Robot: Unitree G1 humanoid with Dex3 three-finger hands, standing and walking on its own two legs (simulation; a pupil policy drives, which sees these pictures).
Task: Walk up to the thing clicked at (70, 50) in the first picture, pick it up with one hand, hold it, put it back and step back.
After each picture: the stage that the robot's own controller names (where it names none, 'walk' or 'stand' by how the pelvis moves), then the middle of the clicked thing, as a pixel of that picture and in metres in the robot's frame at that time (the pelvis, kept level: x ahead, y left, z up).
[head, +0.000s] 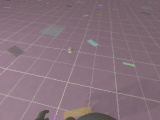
stand; (69, 50) +1.48 +0.48 -0.72
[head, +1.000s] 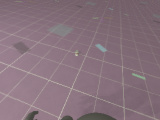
walk; (76, 52) +1.39 +0.23 -0.71
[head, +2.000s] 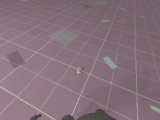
walk; (78, 70) +0.89 +0.15 -0.72
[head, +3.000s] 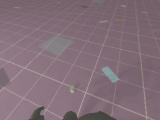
walk; (72, 88) +0.51 +0.23 -0.69
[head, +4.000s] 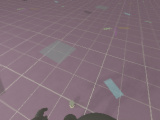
stand; (71, 104) +0.34 +0.18 -0.70
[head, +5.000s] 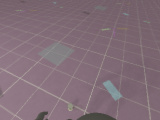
stand; (70, 106) +0.31 +0.20 -0.72
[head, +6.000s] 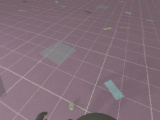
stand; (71, 106) +0.32 +0.19 -0.73
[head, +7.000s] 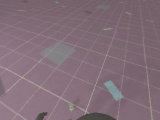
stand; (71, 106) +0.31 +0.20 -0.73
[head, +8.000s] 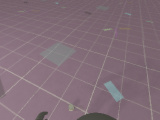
stand; (71, 107) +0.31 +0.20 -0.73
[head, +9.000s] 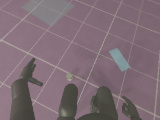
go down; (69, 76) +0.38 +0.17 -0.47
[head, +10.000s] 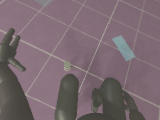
go down; (67, 66) +0.43 +0.18 -0.33
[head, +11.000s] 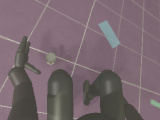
close in; (50, 58) +0.42 +0.21 -0.25
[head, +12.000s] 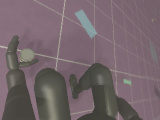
close; (26, 56) +0.42 +0.23 -0.23
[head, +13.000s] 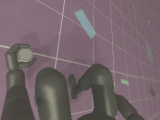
lift; (25, 56) +0.41 +0.24 -0.23
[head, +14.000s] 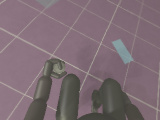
lift; (59, 69) +0.33 +0.22 -0.08
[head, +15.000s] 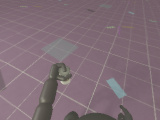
hold; (64, 75) +0.33 +0.17 +0.05
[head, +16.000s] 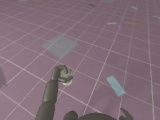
hold; (66, 77) +0.32 +0.17 +0.01
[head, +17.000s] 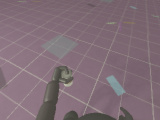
hold; (67, 77) +0.32 +0.16 +0.00
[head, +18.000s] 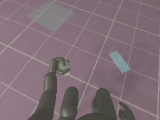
crouch; (64, 68) +0.38 +0.17 -0.07
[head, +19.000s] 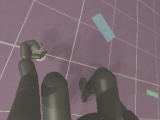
lower; (38, 52) +0.45 +0.23 -0.19
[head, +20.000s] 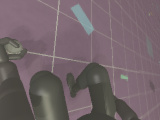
lower; (14, 50) +0.44 +0.26 -0.24
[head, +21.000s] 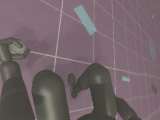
lower; (18, 50) +0.44 +0.26 -0.24
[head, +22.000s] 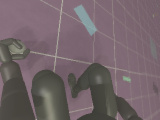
lower; (18, 50) +0.44 +0.26 -0.23
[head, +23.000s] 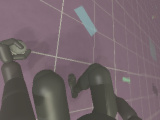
rest; (19, 50) +0.44 +0.26 -0.23
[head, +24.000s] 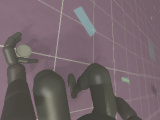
open; (22, 53) +0.43 +0.24 -0.24
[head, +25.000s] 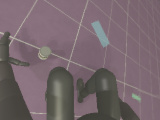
stand; (44, 53) +0.43 +0.22 -0.25
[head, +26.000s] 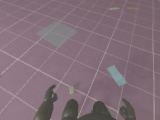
stand; (71, 89) +0.38 +0.16 -0.60
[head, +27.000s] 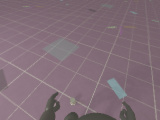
stand; (72, 101) +0.37 +0.16 -0.67
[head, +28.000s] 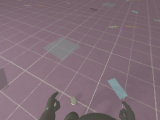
stand; (73, 101) +0.37 +0.16 -0.67
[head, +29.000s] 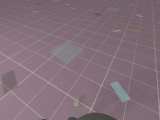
stand; (76, 102) +0.38 +0.16 -0.72
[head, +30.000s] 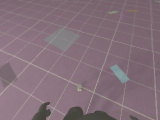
walk; (79, 87) +0.45 +0.11 -0.70
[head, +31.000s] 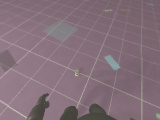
walk; (76, 72) +0.68 +0.15 -0.70
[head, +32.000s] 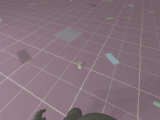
stand; (79, 65) +0.98 +0.23 -0.70
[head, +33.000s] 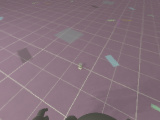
stand; (80, 66) +0.99 +0.18 -0.72
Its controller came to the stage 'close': yes
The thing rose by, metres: 0.71
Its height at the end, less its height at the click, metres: +0.00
